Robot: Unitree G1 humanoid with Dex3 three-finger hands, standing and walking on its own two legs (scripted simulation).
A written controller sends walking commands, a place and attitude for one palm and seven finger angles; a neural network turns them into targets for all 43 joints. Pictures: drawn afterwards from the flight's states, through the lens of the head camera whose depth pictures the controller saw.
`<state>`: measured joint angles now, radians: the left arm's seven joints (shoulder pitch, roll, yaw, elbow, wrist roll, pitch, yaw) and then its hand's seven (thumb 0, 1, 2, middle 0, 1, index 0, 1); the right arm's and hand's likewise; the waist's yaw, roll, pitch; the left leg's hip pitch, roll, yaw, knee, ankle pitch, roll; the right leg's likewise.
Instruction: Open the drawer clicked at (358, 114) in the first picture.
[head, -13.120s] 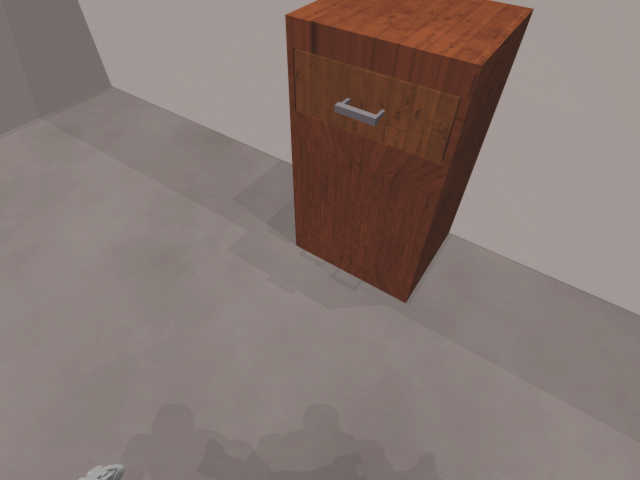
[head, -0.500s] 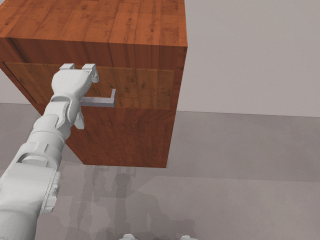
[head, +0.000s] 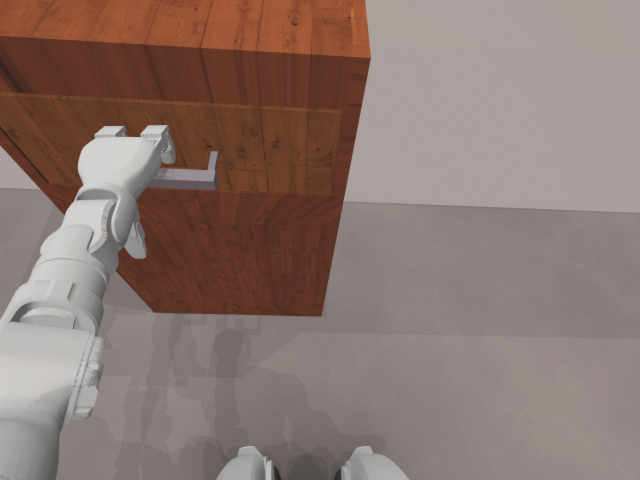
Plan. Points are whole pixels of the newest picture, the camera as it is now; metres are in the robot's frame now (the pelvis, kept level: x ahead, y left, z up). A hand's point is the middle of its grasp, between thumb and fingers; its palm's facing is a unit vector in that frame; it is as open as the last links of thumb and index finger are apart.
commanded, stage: lower the fingers behind the handle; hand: left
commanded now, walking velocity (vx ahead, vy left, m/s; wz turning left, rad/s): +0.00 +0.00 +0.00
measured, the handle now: (175, 167) +0.55 +0.18 +0.01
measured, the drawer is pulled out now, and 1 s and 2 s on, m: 0.00 0.00 0.00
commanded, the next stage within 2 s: close the thumb around the handle in 1.02 s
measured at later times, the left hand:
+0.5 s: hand (144, 197) +0.50 +0.22 +0.00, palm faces -0.08 -0.03 -1.00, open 13.8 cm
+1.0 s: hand (149, 203) +0.50 +0.21 -0.02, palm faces -0.08 -0.03 -1.00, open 13.8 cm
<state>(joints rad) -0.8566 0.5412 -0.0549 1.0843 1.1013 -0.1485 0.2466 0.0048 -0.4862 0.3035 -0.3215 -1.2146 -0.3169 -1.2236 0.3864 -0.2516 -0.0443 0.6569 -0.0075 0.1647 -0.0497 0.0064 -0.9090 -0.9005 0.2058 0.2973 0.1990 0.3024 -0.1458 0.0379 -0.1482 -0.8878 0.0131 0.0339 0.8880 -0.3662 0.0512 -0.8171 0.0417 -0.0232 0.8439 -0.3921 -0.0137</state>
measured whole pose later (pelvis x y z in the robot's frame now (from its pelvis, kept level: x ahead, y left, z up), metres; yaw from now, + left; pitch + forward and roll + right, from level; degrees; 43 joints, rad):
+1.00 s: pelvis +0.01 +0.00 -0.02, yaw +0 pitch +24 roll -4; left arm -0.86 0.49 -0.08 1.10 1.11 -0.08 0.34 0.00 -0.49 0.30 -0.30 -1.19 -0.32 -1.22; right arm 0.35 -0.23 -0.05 0.69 -0.03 0.18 -0.03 0.01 -0.91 -0.90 0.21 0.30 0.20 0.30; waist -0.14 0.05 -0.18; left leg -1.01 0.02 0.01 1.02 -0.44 0.05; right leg -0.92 0.05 -0.05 0.95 -0.46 -0.02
